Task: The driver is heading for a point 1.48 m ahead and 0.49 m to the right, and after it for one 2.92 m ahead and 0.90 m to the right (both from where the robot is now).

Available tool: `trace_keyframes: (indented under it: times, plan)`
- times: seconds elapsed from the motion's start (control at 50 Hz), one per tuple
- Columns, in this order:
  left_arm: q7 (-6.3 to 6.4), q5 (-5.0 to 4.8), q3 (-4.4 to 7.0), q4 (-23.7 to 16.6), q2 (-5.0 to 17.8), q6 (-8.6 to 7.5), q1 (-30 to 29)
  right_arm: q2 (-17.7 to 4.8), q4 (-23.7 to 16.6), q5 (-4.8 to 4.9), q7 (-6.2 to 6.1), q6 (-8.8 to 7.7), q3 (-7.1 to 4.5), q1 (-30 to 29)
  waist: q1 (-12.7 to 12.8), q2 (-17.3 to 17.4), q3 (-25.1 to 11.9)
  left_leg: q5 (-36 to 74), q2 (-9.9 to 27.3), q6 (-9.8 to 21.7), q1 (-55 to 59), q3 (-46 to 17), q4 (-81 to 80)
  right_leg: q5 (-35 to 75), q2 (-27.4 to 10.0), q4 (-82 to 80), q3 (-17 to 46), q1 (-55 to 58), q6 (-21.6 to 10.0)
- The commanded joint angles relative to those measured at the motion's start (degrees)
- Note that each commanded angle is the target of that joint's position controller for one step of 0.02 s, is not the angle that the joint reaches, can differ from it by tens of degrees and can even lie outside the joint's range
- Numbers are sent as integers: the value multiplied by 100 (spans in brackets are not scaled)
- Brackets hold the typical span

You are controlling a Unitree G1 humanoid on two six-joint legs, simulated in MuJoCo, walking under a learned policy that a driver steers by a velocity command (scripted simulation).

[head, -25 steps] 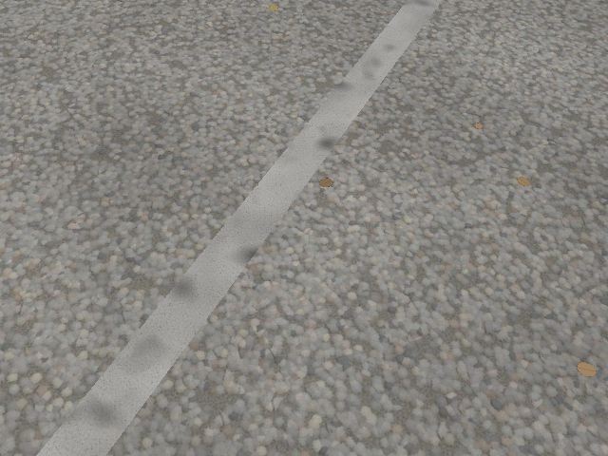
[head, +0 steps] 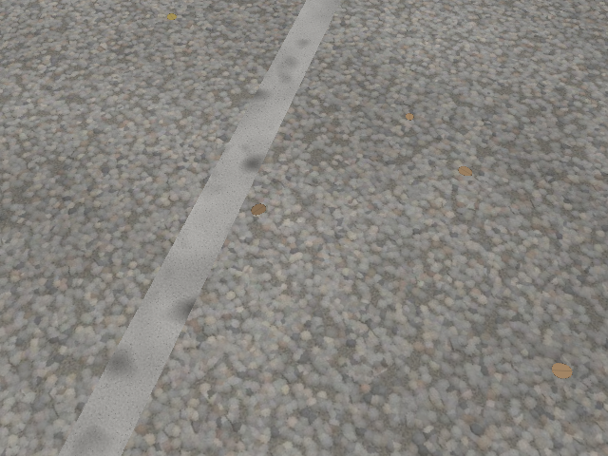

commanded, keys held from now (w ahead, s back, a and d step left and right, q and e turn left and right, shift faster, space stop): e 0.66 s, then w+e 0.22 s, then w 0.12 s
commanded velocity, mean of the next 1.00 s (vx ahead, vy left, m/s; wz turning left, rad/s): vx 0.09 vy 0.00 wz -0.57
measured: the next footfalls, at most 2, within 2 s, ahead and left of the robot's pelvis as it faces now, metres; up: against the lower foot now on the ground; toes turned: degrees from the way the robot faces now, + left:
left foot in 0.10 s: +0.10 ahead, +0.15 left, +0.00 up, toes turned -10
right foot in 0.52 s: +0.01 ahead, -0.10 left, +0.00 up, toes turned -21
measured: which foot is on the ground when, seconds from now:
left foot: up 0.00-0.08, down 0.10-0.54, up 0.56-0.96, down 0.98-1.00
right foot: down 0.00-0.10, up 0.12-0.50, down 0.52-0.98, up 1.00-1.00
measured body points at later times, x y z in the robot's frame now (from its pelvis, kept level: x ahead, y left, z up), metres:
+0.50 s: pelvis +0.02 +0.03 +0.00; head +0.05 +0.01 +0.45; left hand +0.26 +0.23 -0.09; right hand +0.07 -0.29 -0.10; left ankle +0.07 +0.16 -0.73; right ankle -0.02 -0.09 -0.72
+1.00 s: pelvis +0.07 +0.00 +0.00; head +0.08 +0.01 +0.45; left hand +0.32 +0.18 -0.10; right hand +0.05 -0.32 -0.07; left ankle +0.15 +0.09 -0.74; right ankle -0.03 -0.08 -0.73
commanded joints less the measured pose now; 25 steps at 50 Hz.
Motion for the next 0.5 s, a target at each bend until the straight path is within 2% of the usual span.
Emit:
trace_keyframes:
  times: [0.02, 0.04, 0.08, 0.1, 0.12, 0.14, 0.16, 0.18, 0.2, 0.22, 0.26, 0.3, 0.36, 0.42, 0.46, 0.5]
  plan:
    - [58, -15, 283, -476, 934, 26, -160, -512, -287, 30, 26, -104, -180, 252, -86, -864, -996, 158, -178, 33, 694, 178, -490, -796, -1323, -854, 1722, 552, -851]
    - [60, -21, 283, -485, 919, 49, -152, -521, -288, 44, 48, -145, -197, 259, -91, -911, -975, 178, -199, 85, 796, 187, -800, -784, -1317, -780, 1837, 625, -810]
    - [71, -75, 268, -509, 852, 100, -229, -531, -202, 61, 89, -223, -249, 506, -279, -929, -927, 729, -187, 252, 1426, 298, -1945, -730, -1140, -486, 1886, 542, -603]
    - [73, -85, 221, -496, 688, 105, -81, -777, -193, 9, 71, -237, -332, 626, -275, -659, -948, 870, 345, 458, 1950, -55, -2419, -1187, -882, -84, 1690, 220, -350]
    - [49, -49, 148, -538, 384, 90, 134, -1271, -292, -133, 27, -186, -437, 504, -51, 649, -875, 1140, 1625, 1056, 2344, -1336, -2808, -2331, -206, 1161, 759, -594, 22]
    - [31, -43, 236, -695, 647, 1, 17, -1334, -267, -323, 51, -156, -477, 431, -66, 1771, -683, 1734, 2335, 1832, 1890, -2392, -3074, -3019, 129, 2520, -15, -1182, 277]
    - [24, -12, 356, -545, 1013, -24, 176, -989, -423, -284, 29, -173, -382, 155, -32, 1215, -655, 1842, 2251, 1905, 1828, -2078, -2972, -2722, -199, 3417, 133, -1152, 434]
    - [28, -61, 406, -376, 1056, 21, 304, -738, -467, -183, 3, -171, -320, -90, 40, 836, -574, 1866, 1862, 1639, 1804, -1416, -2830, -2368, -241, 3773, 56, -1153, 530]
    - [69, -56, 391, -246, 910, 97, 430, -635, -510, -91, -18, -159, -289, -222, 62, 676, -556, 1852, 1554, 1436, 1930, -959, -2725, -2087, -281, 4087, -38, -1217, 645]
    - [72, -54, 356, -240, 781, 151, 448, -584, -506, -32, -36, -144, -263, -239, -3, 697, -480, 2148, 1494, 1440, 1995, -707, -2681, -1912, -318, 4358, -83, -1343, 744]
    - [46, -105, 283, -368, 575, 177, 219, -589, -462, -62, -71, -85, -259, -92, -132, 798, -432, 2433, 1313, 1488, 2109, -210, -2709, -1674, -410, 4148, -393, -1341, 868]
    - [25, -130, 228, -540, 466, 160, -126, -675, -393, -88, -102, -24, -305, 159, -358, 958, -510, 2591, 1415, 1600, 2569, -104, -2676, -1633, -552, 3580, -516, -1417, 956]
    - [-53, -96, 159, -671, 356, 152, -270, -889, -356, -57, -86, 27, -404, 184, -448, 1065, -681, 2713, 1614, 1681, 2666, 87, -2619, -1813, -765, 2707, -704, -866, 929]
    - [-117, -90, 172, -714, 427, 178, -228, -1036, -331, 3, -9, 38, -477, 90, -433, 1161, -733, 2874, 1742, 1697, 2444, 288, -2570, -1827, -760, 1940, -1003, -182, 774]
    - [-160, -96, 203, -719, 471, 211, -142, -1070, -287, 80, 29, 26, -503, 59, -376, 1170, -728, 2888, 1831, 1635, 2456, 333, -2424, -1663, -734, 1347, -1103, 103, 611]
    - [-197, -92, 243, -596, 443, 219, 226, -1042, -237, 200, 35, 18, -510, -65, -111, 1047, -744, 2681, 1730, 1334, 2217, 601, -1987, -799, -593, 128, -1277, 819, 301]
